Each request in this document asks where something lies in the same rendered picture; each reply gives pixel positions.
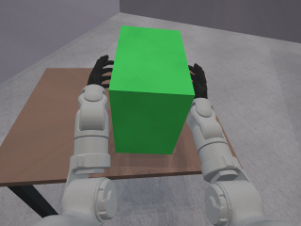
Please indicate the robot right upper arm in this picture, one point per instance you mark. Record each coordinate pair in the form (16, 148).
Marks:
(236, 203)

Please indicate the table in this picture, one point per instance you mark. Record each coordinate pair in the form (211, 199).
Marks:
(38, 147)

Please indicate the robot left upper arm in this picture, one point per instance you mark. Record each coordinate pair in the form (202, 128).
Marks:
(86, 202)

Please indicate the robot right hand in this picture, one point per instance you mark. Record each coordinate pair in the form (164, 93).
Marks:
(199, 81)

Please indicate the robot left forearm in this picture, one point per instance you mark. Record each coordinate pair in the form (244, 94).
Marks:
(91, 134)

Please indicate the robot right forearm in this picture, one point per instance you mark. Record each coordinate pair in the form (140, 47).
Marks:
(217, 162)

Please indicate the carton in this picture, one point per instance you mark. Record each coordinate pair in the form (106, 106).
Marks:
(150, 90)

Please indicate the robot left hand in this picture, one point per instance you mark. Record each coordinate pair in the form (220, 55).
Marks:
(95, 77)

